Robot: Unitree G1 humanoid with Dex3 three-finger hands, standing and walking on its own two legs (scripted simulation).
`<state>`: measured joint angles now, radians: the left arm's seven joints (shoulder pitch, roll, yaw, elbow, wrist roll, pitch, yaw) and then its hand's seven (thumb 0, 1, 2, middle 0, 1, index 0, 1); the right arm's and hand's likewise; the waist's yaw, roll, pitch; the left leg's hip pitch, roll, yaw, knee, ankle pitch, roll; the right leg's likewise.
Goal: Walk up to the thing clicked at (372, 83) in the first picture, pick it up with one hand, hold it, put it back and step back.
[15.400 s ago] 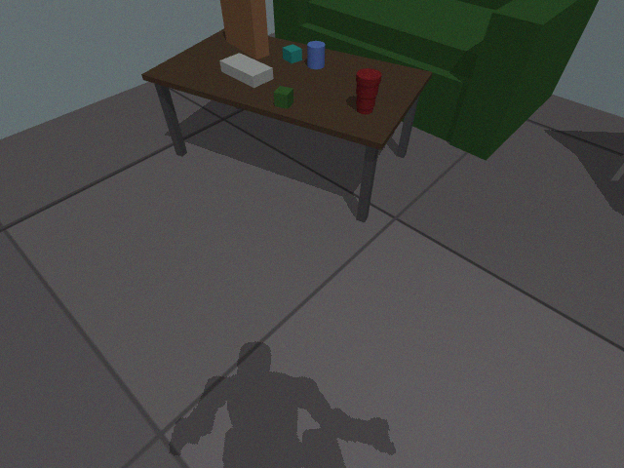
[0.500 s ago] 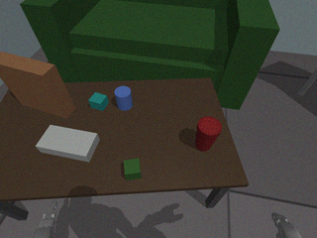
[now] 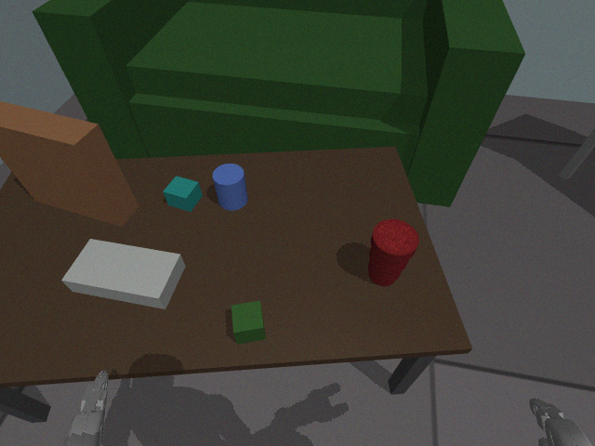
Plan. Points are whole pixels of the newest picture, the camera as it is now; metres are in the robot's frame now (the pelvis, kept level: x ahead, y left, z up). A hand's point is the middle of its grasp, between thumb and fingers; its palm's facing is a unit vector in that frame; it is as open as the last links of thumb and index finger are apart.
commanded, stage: go down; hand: right
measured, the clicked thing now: (388, 256) +0.55 -0.18 -0.20
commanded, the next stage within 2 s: approach in 1.76 s
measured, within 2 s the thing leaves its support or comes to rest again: neither
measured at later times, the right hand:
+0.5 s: hand out of the picture +0.15 -0.28 -0.06, palm faces +0.07 +0.94 -0.33, open 17.3 cm
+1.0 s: hand (561, 291) +0.33 -0.34 +0.04, palm faces +0.16 +0.98 -0.13, open 17.4 cm
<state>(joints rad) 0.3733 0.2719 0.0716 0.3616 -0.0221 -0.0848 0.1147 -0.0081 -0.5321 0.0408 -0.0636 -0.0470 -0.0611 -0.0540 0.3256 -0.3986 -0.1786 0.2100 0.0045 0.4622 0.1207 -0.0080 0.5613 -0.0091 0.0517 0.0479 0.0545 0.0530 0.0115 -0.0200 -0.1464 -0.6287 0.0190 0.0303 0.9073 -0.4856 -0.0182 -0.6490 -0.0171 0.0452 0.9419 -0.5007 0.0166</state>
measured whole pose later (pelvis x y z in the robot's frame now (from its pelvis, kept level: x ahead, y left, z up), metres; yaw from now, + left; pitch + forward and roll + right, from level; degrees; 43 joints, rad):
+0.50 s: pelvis -0.02 +0.00 +0.00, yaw +0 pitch +11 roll +2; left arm 0.43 0.26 0.03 0.25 -0.02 -0.10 0.14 -0.01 -0.53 0.04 -0.07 -0.05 -0.06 -0.06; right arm 0.32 -0.42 -0.22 0.15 0.02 0.45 0.15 -0.01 0.50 -0.01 0.07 0.04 0.06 0.05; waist 0.01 -0.01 -0.14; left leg -0.64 0.02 0.03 0.93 -0.48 -0.02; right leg -0.67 -0.01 0.05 0.98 -0.49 0.01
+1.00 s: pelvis -0.03 -0.01 +0.00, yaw +1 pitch +12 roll +2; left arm 0.36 0.27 -0.03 0.40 0.00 -0.19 0.12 -0.01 -0.53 0.05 -0.06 -0.05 -0.06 -0.05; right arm -0.38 -0.67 -0.49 0.86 0.11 0.09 0.40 -0.01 0.51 -0.01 0.07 0.04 0.06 0.04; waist 0.07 0.01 -0.09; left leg -0.67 0.00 0.01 0.87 -0.41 -0.02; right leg -0.68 -0.03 0.03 0.92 -0.44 0.01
